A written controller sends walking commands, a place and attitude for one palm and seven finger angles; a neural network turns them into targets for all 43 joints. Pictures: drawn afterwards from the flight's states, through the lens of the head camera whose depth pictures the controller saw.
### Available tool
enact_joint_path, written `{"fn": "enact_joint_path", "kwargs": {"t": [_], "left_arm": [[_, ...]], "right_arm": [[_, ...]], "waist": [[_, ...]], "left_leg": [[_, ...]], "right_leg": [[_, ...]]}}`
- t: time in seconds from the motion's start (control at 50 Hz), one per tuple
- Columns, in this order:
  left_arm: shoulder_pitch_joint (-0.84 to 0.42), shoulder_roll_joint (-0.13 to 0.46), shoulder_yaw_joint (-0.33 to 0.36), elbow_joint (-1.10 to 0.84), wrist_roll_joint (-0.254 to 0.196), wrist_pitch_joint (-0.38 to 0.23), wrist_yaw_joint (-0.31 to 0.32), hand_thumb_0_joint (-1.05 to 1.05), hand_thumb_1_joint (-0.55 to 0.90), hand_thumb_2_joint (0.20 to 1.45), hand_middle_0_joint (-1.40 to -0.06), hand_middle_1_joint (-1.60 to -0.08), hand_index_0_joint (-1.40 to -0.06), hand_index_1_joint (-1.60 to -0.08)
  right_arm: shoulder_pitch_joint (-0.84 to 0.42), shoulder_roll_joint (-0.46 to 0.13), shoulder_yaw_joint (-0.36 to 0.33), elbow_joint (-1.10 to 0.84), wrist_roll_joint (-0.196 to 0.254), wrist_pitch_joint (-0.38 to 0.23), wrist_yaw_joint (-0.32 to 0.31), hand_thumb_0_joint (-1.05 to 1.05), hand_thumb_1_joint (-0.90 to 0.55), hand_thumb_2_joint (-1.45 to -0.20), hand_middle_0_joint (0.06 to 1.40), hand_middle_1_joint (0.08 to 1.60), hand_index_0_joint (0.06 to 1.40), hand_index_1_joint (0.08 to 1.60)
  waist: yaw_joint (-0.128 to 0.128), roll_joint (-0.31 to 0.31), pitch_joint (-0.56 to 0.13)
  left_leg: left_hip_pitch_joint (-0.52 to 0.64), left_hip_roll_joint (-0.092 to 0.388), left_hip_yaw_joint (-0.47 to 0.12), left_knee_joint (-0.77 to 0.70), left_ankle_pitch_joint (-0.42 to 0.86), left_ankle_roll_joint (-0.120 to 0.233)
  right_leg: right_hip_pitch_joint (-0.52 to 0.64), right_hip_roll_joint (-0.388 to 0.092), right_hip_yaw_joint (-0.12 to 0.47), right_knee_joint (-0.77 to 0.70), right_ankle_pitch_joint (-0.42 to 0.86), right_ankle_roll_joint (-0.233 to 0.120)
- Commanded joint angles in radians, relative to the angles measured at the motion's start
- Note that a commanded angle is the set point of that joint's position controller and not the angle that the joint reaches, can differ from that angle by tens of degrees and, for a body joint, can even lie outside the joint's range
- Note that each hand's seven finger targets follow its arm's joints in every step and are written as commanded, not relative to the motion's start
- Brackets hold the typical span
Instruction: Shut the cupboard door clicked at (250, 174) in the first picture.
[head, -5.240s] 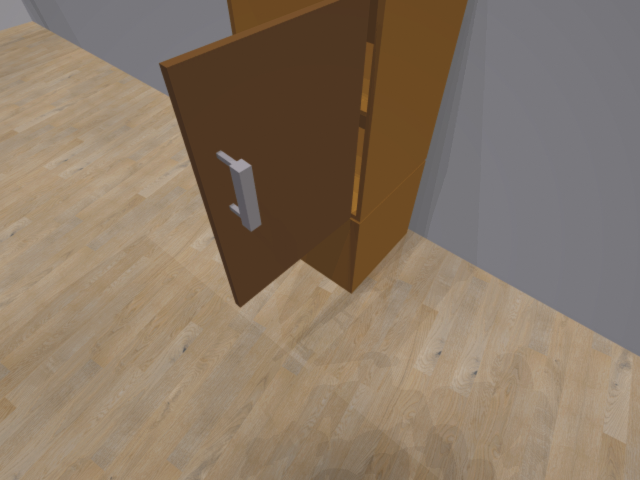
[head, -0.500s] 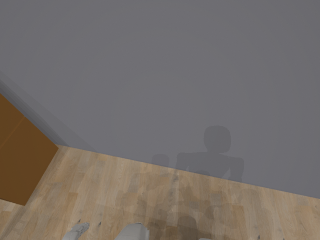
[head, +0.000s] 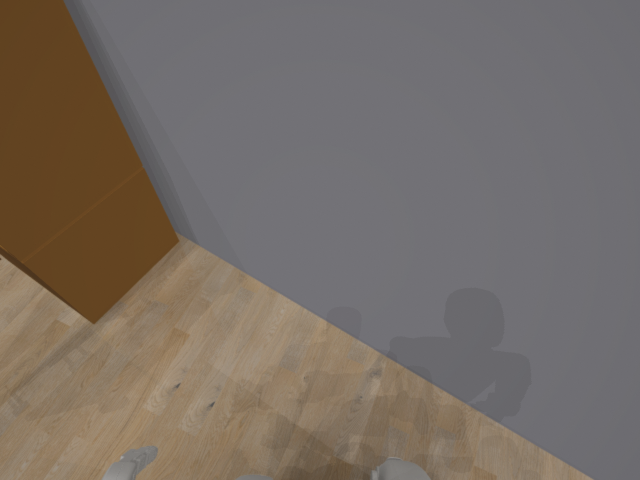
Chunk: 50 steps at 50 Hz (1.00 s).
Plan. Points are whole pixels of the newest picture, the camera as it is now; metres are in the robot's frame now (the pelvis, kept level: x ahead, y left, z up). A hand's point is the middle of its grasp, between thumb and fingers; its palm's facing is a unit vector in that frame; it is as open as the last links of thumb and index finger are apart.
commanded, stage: turn to face it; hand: left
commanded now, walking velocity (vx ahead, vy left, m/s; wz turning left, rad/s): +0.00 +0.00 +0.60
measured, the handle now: out of the picture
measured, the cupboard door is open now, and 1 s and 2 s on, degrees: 86 86 86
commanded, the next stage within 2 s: take the last steps up to it in 1.54 s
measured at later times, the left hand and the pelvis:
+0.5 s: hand out of the picture +0.00 +0.20 -0.19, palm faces +0.35 -0.91 -0.22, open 7.3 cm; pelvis +0.00 -0.01 -0.01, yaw +20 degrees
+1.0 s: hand out of the picture -0.01 +0.15 -0.15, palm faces +0.57 -0.79 -0.24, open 7.3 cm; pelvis +0.03 -0.06 +0.00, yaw +37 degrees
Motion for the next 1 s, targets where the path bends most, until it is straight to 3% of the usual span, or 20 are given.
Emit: {"fn": "enact_joint_path", "kwargs": {"t": [0.0, 0.02, 0.04, 0.06, 0.08, 0.16, 0.26, 0.34, 0.36, 0.38, 0.4, 0.5, 0.66, 0.72, 0.74, 0.76, 0.78, 0.84, 0.88, 0.98], "left_arm": [[0.086, 0.057, 0.014, -0.06, 0.002, -0.032, 0.004, 0.0, 0.9, 0.9, -0.2, -0.3, -0.2, -0.3], [0.127, 0.081, 0.02, -0.052, 0.004, -0.042, 0.008, 0.0, 0.9, 0.9, -0.2, -0.3, -0.2, -0.3], [0.163, 0.155, 0.035, -0.054, 0.016, -0.055, 0.017, 0.0, 0.9, 0.9, -0.2, -0.3, -0.2, -0.3], [0.161, 0.229, 0.046, -0.058, 0.028, -0.058, 0.022, 0.0, 0.9, 0.9, -0.2, -0.3, -0.2, -0.3], [0.137, 0.223, 0.034, -0.073, 0.022, -0.058, 0.022, 0.0, 0.9, 0.9, -0.2, -0.3, -0.2, -0.3], [-0.001, 0.113, 0.009, -0.105, 0.019, -0.057, 0.025, 0.0, 0.9, 0.9, -0.2, -0.3, -0.2, -0.3], [0.12, 0.166, 0.031, -0.059, 0.024, -0.061, 0.024, 0.0, 0.9, 0.9, -0.2, -0.3, -0.2, -0.3], [0.107, 0.175, 0.04, -0.046, 0.013, -0.053, 0.014, 0.0, 0.9, 0.9, -0.2, -0.3, -0.2, -0.3], [0.1, 0.151, 0.039, -0.062, 0.004, -0.048, 0.01, 0.0, 0.9, 0.9, -0.2, -0.3, -0.2, -0.3], [0.081, 0.074, 0.02, -0.106, -0.003, -0.042, 0.002, 0.0, 0.9, 0.9, -0.2, -0.3, -0.2, -0.3], [-0.001, 0.08, 0.006, -0.134, 0.01, -0.031, 0.008, 0.0, 0.9, 0.9, -0.2, -0.3, -0.2, -0.3], [0.0, 0.067, 0.014, -0.062, 0.005, -0.022, 0.005, 0.0, 0.9, 0.9, -0.2, -0.3, -0.2, -0.3], [-0.009, 0.056, 0.009, -0.073, 0.003, -0.02, 0.004, 0.0, 0.9, 0.9, -0.2, -0.3, -0.2, -0.3], [0.089, 0.072, 0.015, -0.053, -0.001, -0.037, 0.009, 0.0, 0.9, 0.9, -0.2, -0.3, -0.2, -0.3], [0.133, 0.123, 0.027, -0.047, 0.007, -0.05, 0.017, 0.0, 0.9, 0.9, -0.2, -0.3, -0.2, -0.3], [0.159, 0.212, 0.044, -0.047, 0.023, -0.059, 0.025, 0.0, 0.9, 0.9, -0.2, -0.3, -0.2, -0.3], [0.148, 0.232, 0.034, -0.056, 0.021, -0.056, 0.025, 0.0, 0.9, 0.9, -0.2, -0.3, -0.2, -0.3], [-0.009, 0.119, 0.011, -0.093, 0.013, -0.055, 0.027, 0.0, 0.9, 0.9, -0.2, -0.3, -0.2, -0.3], [0.009, 0.103, 0.006, -0.095, 0.016, -0.062, 0.026, 0.0, 0.9, 0.9, -0.2, -0.3, -0.2, -0.3], [0.132, 0.157, 0.027, -0.049, 0.022, -0.062, 0.023, 0.0, 0.9, 0.9, -0.2, -0.3, -0.2, -0.3]], "right_arm": [[-0.043, -0.217, -0.067, -0.081, -0.001, -0.011, -0.014, 0.0, -0.9, -0.9, 0.2, 0.3, 0.2, 0.3], [-0.057, -0.202, -0.065, -0.089, 0.005, -0.01, -0.011, 0.0, -0.9, -0.9, 0.2, 0.3, 0.2, 0.3], [-0.049, -0.149, -0.06, -0.104, 0.015, -0.009, -0.004, 0.0, -0.9, -0.9, 0.2, 0.3, 0.2, 0.3], [-0.055, -0.095, -0.051, -0.129, 0.016, -0.011, 0.001, 0.0, -0.9, -0.9, 0.2, 0.3, 0.2, 0.3], [-0.038, -0.13, -0.055, -0.124, 0.008, -0.003, 0.007, 0.0, -0.9, -0.9, 0.2, 0.3, 0.2, 0.3], [-0.022, -0.094, -0.046, -0.076, 0.008, 0.014, 0.021, 0.0, -0.9, -0.9, 0.2, 0.3, 0.2, 0.3], [-0.088, -0.056, -0.022, -0.088, 0.016, -0.002, 0.025, 0.0, -0.9, -0.9, 0.2, 0.3, 0.2, 0.3], [-0.003, -0.092, -0.027, -0.073, 0.014, -0.014, 0.022, 0.0, -0.9, -0.9, 0.2, 0.3, 0.2, 0.3], [0.061, -0.157, -0.044, -0.062, 0.008, -0.024, 0.02, 0.0, -0.9, -0.9, 0.2, 0.3, 0.2, 0.3], [0.128, -0.274, -0.074, -0.055, -0.001, -0.029, 0.011, 0.0, -0.9, -0.9, 0.2, 0.3, 0.2, 0.3], [0.193, -0.301, -0.079, -0.027, 0.002, -0.022, -0.001, 0.0, -0.9, -0.9, 0.2, 0.3, 0.2, 0.3], [0.065, -0.197, -0.048, -0.046, 0.002, -0.039, -0.031, 0.0, -0.9, -0.9, 0.2, 0.3, 0.2, 0.3], [0.018, -0.208, -0.059, -0.052, -0.006, -0.019, -0.017, 0.0, -0.9, -0.9, 0.2, 0.3, 0.2, 0.3], [-0.034, -0.202, -0.064, -0.072, 0.003, -0.012, -0.015, 0.0, -0.9, -0.9, 0.2, 0.3, 0.2, 0.3], [-0.036, -0.163, -0.061, -0.082, 0.013, -0.013, -0.009, 0.0, -0.9, -0.9, 0.2, 0.3, 0.2, 0.3], [-0.02, -0.096, -0.05, -0.103, 0.018, -0.015, -0.003, 0.0, -0.9, -0.9, 0.2, 0.3, 0.2, 0.3], [-0.034, -0.117, -0.054, -0.113, 0.009, -0.01, 0.002, 0.0, -0.9, -0.9, 0.2, 0.3, 0.2, 0.3], [0.009, -0.112, -0.061, -0.057, 0.006, 0.016, 0.014, 0.0, -0.9, -0.9, 0.2, 0.3, 0.2, 0.3], [-0.008, -0.088, -0.045, -0.055, 0.007, 0.015, 0.021, 0.0, -0.9, -0.9, 0.2, 0.3, 0.2, 0.3], [-0.092, -0.053, -0.025, -0.071, 0.013, 0.004, 0.024, 0.0, -0.9, -0.9, 0.2, 0.3, 0.2, 0.3]], "waist": [[0.025, 0.163, -0.15], [0.049, 0.113, -0.16], [0.067, -0.073, -0.176], [0.075, -0.322, -0.157], [0.058, -0.239, -0.152], [-0.019, -0.235, -0.092], [0.051, -0.19, -0.152], [0.005, -0.15, -0.184], [-0.035, -0.008, -0.231], [-0.071, 0.308, -0.247], [-0.102, 0.242, -0.242], [-0.023, 0.149, -0.194], [-0.013, 0.179, -0.126], [0.039, 0.142, -0.154], [0.061, 0.017, -0.17], [0.07, -0.278, -0.185], [0.066, -0.259, -0.154], [-0.021, -0.246, -0.1], [-0.017, -0.225, -0.098], [0.051, -0.189, -0.132]], "left_leg": [[-0.032, 0.178, -0.229, -0.11, 0.255, 0.12], [-0.09, 0.137, -0.213, -0.047, 0.204, 0.084], [-0.227, 0.036, -0.125, 0.109, 0.007, 0.018], [-0.312, -0.087, 0.027, 0.381, -0.344, -0.042], [-0.262, -0.032, -0.018, 0.588, -0.343, -0.027], [-0.247, 0.032, 0.034, 0.655, -0.18, -0.061], [-0.157, 0.013, 0.13, 0.277, -0.222, -0.063], [0.051, 0.002, 0.147, -0.04, -0.003, -0.036], [0.221, 0.095, 0.037, -0.126, 0.224, 0.005], [0.365, 0.372, -0.332, -0.139, 0.631, 0.158], [0.349, 0.444, -0.361, -0.136, 0.719, 0.245], [0.249, 0.249, -0.162, -0.122, 0.675, 0.158], [0.051, 0.204, -0.24, -0.163, 0.339, 0.148], [-0.056, 0.15, -0.254, -0.074, 0.287, 0.103], [-0.162, 0.085, -0.212, 0.028, 0.146, 0.052], [-0.307, -0.076, -0.016, 0.27, -0.225, -0.035], [-0.277, -0.06, -0.016, 0.512, -0.377, -0.032], [-0.268, 0.022, -0.015, 0.736, -0.187, -0.05], [-0.247, 0.026, 0.03, 0.645, -0.161, -0.066], [-0.17, 0.01, 0.123, 0.329, -0.218, -0.068]], "right_leg": [[0.217, 0.053, -0.047, -0.281, 0.116, -0.014], [0.324, 0.032, -0.037, -0.423, 0.204, -0.019], [0.441, -0.142, 0.146, -0.572, 0.195, -0.065], [0.406, -0.402, 0.378, -0.644, 0.29, -0.187], [0.261, -0.43, 0.342, -0.635, 0.245, -0.247], [0.214, -0.255, 0.036, -0.567, 0.461, -0.18], [0.388, -0.296, -0.029, -0.462, 0.715, -0.193], [0.315, -0.278, -0.109, -0.312, 0.637, -0.113], [0.175, -0.238, -0.154, -0.156, 0.491, -0.059], [-0.116, -0.086, -0.174, 0.067, -0.12, 0.02], [-0.179, -0.065, -0.058, 0.203, -0.242, 0.008], [-0.156, -0.046, 0.024, 0.266, 0.006, 0.014], [0.068, 0.028, -0.015, -0.098, 0.016, -0.003], [0.293, 0.049, -0.033, -0.375, 0.179, -0.016], [0.425, -0.047, 0.068, -0.525, 0.207, -0.035], [0.496, -0.332, 0.339, -0.615, 0.292, -0.141], [0.339, -0.438, 0.364, -0.622, 0.366, -0.227], [0.222, -0.284, 0.128, -0.593, 0.353, -0.19], [0.249, -0.249, 0.023, -0.567, 0.49, -0.171], [0.38, -0.29, -0.028, -0.493, 0.693, -0.188]]}}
